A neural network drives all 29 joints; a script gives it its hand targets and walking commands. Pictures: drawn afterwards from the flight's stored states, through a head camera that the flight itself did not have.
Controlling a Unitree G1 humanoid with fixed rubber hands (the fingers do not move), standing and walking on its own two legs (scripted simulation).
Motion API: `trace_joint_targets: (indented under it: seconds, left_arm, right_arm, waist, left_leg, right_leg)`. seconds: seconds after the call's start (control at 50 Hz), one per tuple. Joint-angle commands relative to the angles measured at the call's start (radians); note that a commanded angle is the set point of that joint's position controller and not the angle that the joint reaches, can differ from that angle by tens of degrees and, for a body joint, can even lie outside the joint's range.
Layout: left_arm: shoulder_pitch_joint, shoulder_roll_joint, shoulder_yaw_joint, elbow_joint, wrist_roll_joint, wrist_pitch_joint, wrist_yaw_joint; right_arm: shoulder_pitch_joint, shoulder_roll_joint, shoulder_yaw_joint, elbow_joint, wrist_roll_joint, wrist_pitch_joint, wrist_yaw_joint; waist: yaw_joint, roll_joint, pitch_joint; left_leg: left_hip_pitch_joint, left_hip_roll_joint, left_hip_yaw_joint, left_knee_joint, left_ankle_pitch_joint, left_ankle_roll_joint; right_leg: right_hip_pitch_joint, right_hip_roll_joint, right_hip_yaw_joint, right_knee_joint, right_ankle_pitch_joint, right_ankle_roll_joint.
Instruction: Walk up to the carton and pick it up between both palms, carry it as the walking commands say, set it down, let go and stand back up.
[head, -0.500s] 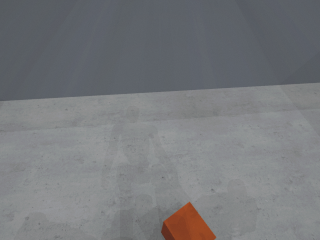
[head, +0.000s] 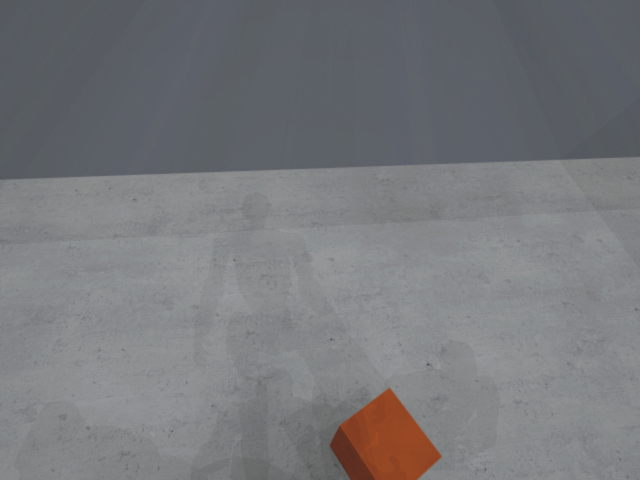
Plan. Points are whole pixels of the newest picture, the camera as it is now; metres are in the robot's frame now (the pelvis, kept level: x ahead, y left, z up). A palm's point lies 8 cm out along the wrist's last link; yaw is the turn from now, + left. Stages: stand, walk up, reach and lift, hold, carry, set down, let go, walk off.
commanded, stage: walk up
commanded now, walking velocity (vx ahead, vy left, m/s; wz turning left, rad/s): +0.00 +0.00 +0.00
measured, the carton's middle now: (379, 450) +0.26 -0.19 -0.65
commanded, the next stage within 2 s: none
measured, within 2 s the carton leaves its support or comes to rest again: neither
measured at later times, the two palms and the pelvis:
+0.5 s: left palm out of the picture -0.02 +0.20 -0.15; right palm out of the picture +0.00 -0.24 -0.15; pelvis -0.04 -0.01 +0.00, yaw +0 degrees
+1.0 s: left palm out of the picture +0.01 +0.20 -0.15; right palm out of the picture +0.01 -0.28 -0.17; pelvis -0.01 -0.03 -0.02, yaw -1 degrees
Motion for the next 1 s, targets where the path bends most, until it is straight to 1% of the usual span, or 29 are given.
trace_joint_targets:
  seconds: [0.0, 0.02, 0.06, 0.1, 0.24, 0.26, 0.3, 0.32, 0.36, 0.46, 0.48, 0.5, 0.52, 0.58, 0.6, 0.62, 0.66, 0.68, 0.7, 0.72, 0.74, 0.78, 0.82, 0.84, 0.88, 0.92, 0.94, 0.96, 0.98]
  left_arm:
    - [0.104, 0.063, 0.032, 0.013, -0.003, -0.053, 0.015]
    - [0.083, 0.059, 0.032, 0.008, 0.003, -0.058, 0.010]
    - [0.068, 0.066, 0.027, 0.019, 0.005, -0.061, 0.002]
    - [0.057, 0.085, 0.029, 0.035, 0.013, -0.056, 0.004]
    - [0.040, 0.075, 0.043, 0.025, 0.011, -0.049, -0.002]
    - [0.039, 0.028, 0.025, 0.035, 0.007, -0.049, -0.005]
    - [0.060, 0.035, 0.027, 0.042, 0.015, -0.049, -0.008]
    - [0.060, 0.002, 0.016, 0.046, -0.002, -0.054, -0.008]
    - [0.064, 0.013, 0.025, 0.045, 0.006, -0.046, -0.005]
    - [0.072, -0.038, 0.017, 0.052, 0.001, -0.065, -0.007]
    - [0.071, -0.011, 0.031, 0.057, 0.017, -0.059, -0.008]
    - [0.101, -0.014, 0.027, 0.065, 0.014, -0.057, -0.011]
    - [0.084, -0.017, 0.028, 0.063, 0.003, -0.056, -0.010]
    - [0.094, 0.013, 0.028, 0.065, 0.008, -0.064, -0.008]
    - [0.110, -0.032, 0.031, 0.058, 0.004, -0.068, -0.005]
    - [0.100, 0.016, 0.035, 0.044, 0.011, -0.064, -0.012]
    - [0.071, -0.006, 0.035, 0.057, 0.004, -0.074, -0.007]
    - [0.092, 0.004, 0.033, 0.044, 0.015, -0.071, -0.014]
    - [0.069, -0.001, 0.026, 0.057, 0.004, -0.076, -0.013]
    - [0.063, 0.013, 0.030, 0.044, -0.002, -0.077, -0.009]
    - [0.067, 0.013, 0.051, 0.010, 0.031, -0.070, -0.007]
    - [0.021, 0.054, 0.078, -0.034, 0.009, -0.046, -0.015]
    - [0.075, 0.024, 0.073, -0.044, 0.012, -0.040, -0.008]
    - [0.106, 0.049, 0.077, -0.044, 0.016, -0.030, -0.004]
    - [0.042, 0.041, 0.074, -0.093, 0.014, -0.005, -0.021]
    - [0.173, 0.069, 0.078, -0.057, 0.027, -0.008, -0.021]
    - [0.178, 0.081, 0.075, -0.076, 0.042, -0.014, -0.019]
    - [0.194, 0.142, 0.092, -0.074, 0.042, -0.009, -0.016]
    - [0.196, 0.155, 0.100, -0.098, 0.048, -0.022, -0.007]
  right_arm:
    - [0.093, -0.144, -0.049, 0.004, -0.005, -0.025, -0.014]
    - [0.101, -0.116, -0.044, 0.005, -0.002, -0.023, -0.012]
    - [0.095, -0.103, -0.047, -0.016, -0.007, -0.020, -0.006]
    - [0.077, -0.116, -0.047, -0.012, -0.015, -0.007, -0.004]
    - [0.093, -0.125, -0.044, 0.014, -0.025, -0.005, 0.006]
    - [0.107, -0.119, -0.046, 0.002, -0.025, -0.010, 0.000]
    - [0.154, -0.110, -0.045, 0.028, -0.028, -0.010, 0.000]
    - [0.134, -0.101, -0.049, 0.004, -0.025, -0.018, -0.003]
    - [0.148, -0.120, -0.052, 0.032, -0.038, -0.022, -0.002]
    - [0.114, -0.138, -0.058, 0.035, -0.025, -0.026, -0.008]
    - [0.139, -0.147, -0.067, 0.041, -0.034, -0.019, -0.003]
    - [0.121, -0.148, -0.068, 0.028, -0.036, -0.018, -0.005]
    - [0.087, -0.131, -0.060, 0.029, -0.035, -0.016, -0.010]
    - [0.116, -0.149, -0.068, 0.031, -0.023, -0.012, -0.012]
    - [0.122, -0.110, -0.061, 0.030, -0.022, -0.008, -0.014]
    - [0.157, -0.124, -0.061, 0.050, -0.031, -0.017, -0.001]
    - [0.125, -0.090, -0.054, 0.051, -0.021, -0.032, -0.006]
    - [0.175, -0.148, -0.073, 0.045, -0.030, -0.027, -0.001]
    - [0.107, -0.115, -0.054, 0.036, -0.017, -0.028, -0.008]
    - [0.135, -0.119, -0.055, 0.047, -0.013, -0.035, -0.003]
    - [0.123, -0.102, -0.064, -0.003, -0.053, -0.020, -0.004]
    - [0.097, -0.182, -0.100, -0.046, -0.036, 0.001, -0.037]
    - [0.107, -0.165, -0.096, -0.068, -0.037, 0.007, -0.053]
    - [0.045, -0.198, -0.098, -0.086, -0.041, 0.014, -0.049]
    - [-0.055, -0.203, -0.091, -0.137, -0.038, 0.031, -0.044]
    - [-0.063, -0.215, -0.101, -0.155, -0.033, 0.046, -0.044]
    - [-0.009, -0.177, -0.099, -0.159, -0.035, 0.054, -0.035]
    - [-0.071, -0.161, -0.096, -0.177, -0.030, 0.054, -0.033]
    - [-0.005, -0.108, -0.090, -0.159, -0.029, 0.053, -0.035]
  waist:
    - [-0.004, 0.088, -0.170]
    - [-0.010, 0.006, -0.159]
    - [-0.020, 0.024, -0.116]
    - [-0.015, 0.008, -0.024]
    - [-0.019, -0.178, 0.017]
    - [-0.025, -0.089, 0.068]
    - [-0.037, -0.072, -0.008]
    - [-0.028, -0.024, 0.034]
    - [-0.024, -0.001, 0.009]
    - [-0.012, 0.070, 0.031]
    - [-0.016, 0.065, 0.003]
    - [-0.004, 0.025, 0.042]
    - [0.004, 0.087, 0.069]
    - [-0.001, 0.050, 0.028]
    - [-0.012, -0.044, 0.020]
    - [-0.014, -0.006, 0.000]
    - [-0.009, -0.022, 0.016]
    - [-0.024, 0.018, -0.061]
    - [-0.013, 0.022, 0.032]
    - [-0.022, -0.026, 0.025]
    - [-0.050, 0.032, -0.002]
    - [-0.051, 0.034, 0.047]
    - [-0.047, 0.057, -0.025]
    - [-0.026, 0.024, -0.017]
    - [-0.011, 0.144, 0.096]
    - [0.030, 0.046, 0.125]
    - [0.012, -0.071, 0.112]
    - [0.045, -0.238, 0.129]
    - [0.040, -0.337, 0.101]
  left_leg:
    - [0.193, 0.146, -0.114, -0.045, 0.407, 0.016]
    - [0.176, 0.106, -0.085, -0.050, 0.245, -0.002]
    - [0.100, 0.056, -0.071, -0.093, 0.085, -0.023]
    - [0.069, 0.082, -0.103, -0.140, -0.094, -0.021]
    - [0.075, 0.053, -0.087, -0.107, -0.150, -0.051]
    - [0.102, 0.076, -0.105, -0.124, -0.077, -0.043]
    - [0.122, 0.051, -0.065, -0.104, -0.144, -0.044]
    - [0.106, 0.096, -0.126, -0.147, -0.098, -0.035]
    - [0.025, 0.104, -0.165, -0.193, -0.353, -0.026]
    - [0.002, 0.153, -0.203, -0.254, -0.198, -0.017]
    - [-0.015, 0.128, -0.188, -0.265, -0.384, -0.031]
    - [-0.040, 0.134, -0.210, -0.270, -0.389, -0.023]
    - [-0.043, 0.168, -0.227, -0.274, -0.309, -0.015]
    - [-0.028, 0.130, -0.181, -0.214, -0.234, -0.042]
    - [-0.001, 0.135, -0.167, -0.181, -0.194, -0.027]
    - [-0.023, 0.101, -0.157, -0.176, -0.391, -0.030]
    - [0.028, 0.114, -0.146, -0.171, -0.084, -0.042]
    - [0.002, 0.096, -0.116, -0.147, -0.408, -0.027]
    - [0.038, 0.111, -0.143, -0.180, -0.113, -0.032]
    - [0.045, 0.113, -0.156, -0.175, -0.043, -0.028]
    - [0.070, 0.115, -0.121, -0.137, -0.139, -0.077]
    - [0.177, 0.188, -0.048, 0.062, 0.132, -0.045]
    - [0.188, 0.237, -0.055, 0.114, 0.282, 0.001]
    - [0.066, 0.255, -0.074, 0.061, 0.164, -0.014]
    - [-0.064, 0.269, -0.093, -0.026, -0.170, -0.016]
    - [-0.124, 0.205, -0.034, 0.076, -0.246, -0.048]
    - [-0.120, 0.116, 0.014, 0.159, -0.295, -0.064]
    - [-0.126, 0.026, 0.047, 0.330, -0.291, -0.092]
    - [-0.108, -0.055, 0.007, 0.535, -0.376, -0.096]
  right_leg:
    - [0.182, -0.068, 0.041, -0.313, 0.340, -0.066]
    - [0.178, -0.109, 0.081, -0.309, 0.396, -0.077]
    - [0.163, -0.129, 0.072, -0.278, 0.402, -0.092]
    - [0.053, -0.124, 0.120, -0.316, 0.095, -0.098]
    - [-0.039, -0.081, 0.119, -0.401, -0.105, -0.090]
    - [-0.053, -0.103, 0.137, -0.405, -0.004, -0.090]
    - [-0.068, -0.085, 0.125, -0.391, -0.068, -0.084]
    - [-0.048, -0.089, 0.129, -0.357, 0.063, -0.088]
    - [-0.029, -0.045, 0.062, -0.302, -0.106, -0.076]
    - [0.028, -0.039, 0.019, -0.255, 0.131, -0.078]
    - [0.053, -0.019, 0.004, -0.224, 0.002, -0.074]
    - [0.001, -0.016, 0.027, -0.249, -0.007, -0.071]
    - [0.033, -0.020, 0.017, -0.229, 0.089, -0.084]
    - [0.048, -0.047, 0.061, -0.299, 0.041, -0.081]
    - [0.022, -0.065, 0.078, -0.323, 0.051, -0.088]
    - [0.012, -0.052, 0.079, -0.308, -0.130, -0.091]
    - [0.027, -0.083, 0.105, -0.318, 0.095, -0.077]
    - [0.064, -0.059, 0.097, -0.268, -0.143, -0.094]
    - [-0.008, -0.079, 0.108, -0.305, 0.095, -0.088]
    - [0.018, -0.075, 0.074, -0.305, 0.180, -0.077]
    - [-0.033, -0.061, 0.084, -0.259, 0.086, -0.068]
    - [-0.229, -0.036, 0.088, -0.085, 0.316, -0.083]
    - [-0.210, -0.025, 0.060, 0.029, 0.263, -0.081]
    - [-0.150, -0.018, 0.057, 0.018, 0.198, -0.089]
    - [-0.170, -0.026, 0.071, 0.078, 0.149, -0.096]
    - [-0.099, -0.049, 0.101, 0.003, 0.268, -0.109]
    - [-0.119, -0.092, 0.201, -0.123, 0.267, -0.143]
    - [-0.155, -0.170, 0.361, -0.258, 0.297, -0.190]
    - [-0.166, -0.257, 0.512, -0.335, 0.369, -0.265]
